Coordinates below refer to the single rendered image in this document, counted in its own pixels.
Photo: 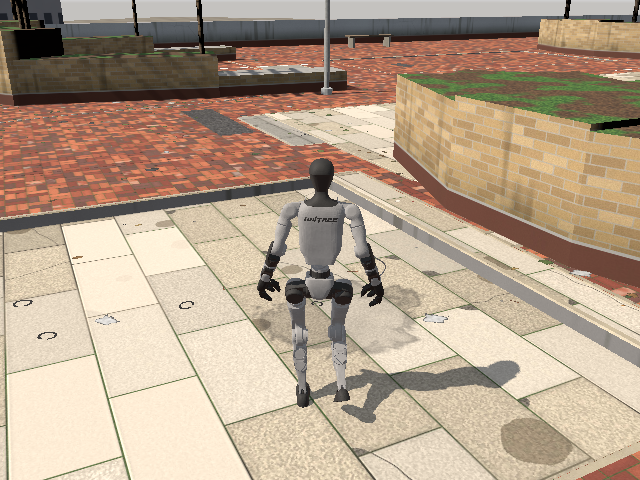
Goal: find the humanoid robot torso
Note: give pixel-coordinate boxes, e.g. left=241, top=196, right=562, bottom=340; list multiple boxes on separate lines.
left=297, top=197, right=345, bottom=300

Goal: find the robot right forearm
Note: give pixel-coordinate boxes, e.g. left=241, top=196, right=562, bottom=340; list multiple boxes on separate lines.
left=360, top=243, right=381, bottom=286

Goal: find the right robot hand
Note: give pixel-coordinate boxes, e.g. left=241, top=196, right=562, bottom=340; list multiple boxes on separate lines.
left=361, top=282, right=384, bottom=307

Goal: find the left robot hand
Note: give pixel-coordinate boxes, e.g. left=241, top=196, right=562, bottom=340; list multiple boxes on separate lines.
left=257, top=279, right=281, bottom=301

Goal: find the robot left upper arm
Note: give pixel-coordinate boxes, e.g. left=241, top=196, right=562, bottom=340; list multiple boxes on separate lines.
left=270, top=201, right=301, bottom=257

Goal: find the robot left forearm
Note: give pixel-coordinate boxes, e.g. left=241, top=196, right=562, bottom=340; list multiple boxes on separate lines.
left=260, top=241, right=280, bottom=282

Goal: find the robot right upper arm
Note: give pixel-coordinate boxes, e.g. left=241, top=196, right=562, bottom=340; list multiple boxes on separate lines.
left=342, top=202, right=370, bottom=259

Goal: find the left robot foot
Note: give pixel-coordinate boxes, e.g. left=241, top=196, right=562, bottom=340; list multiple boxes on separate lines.
left=296, top=382, right=310, bottom=408

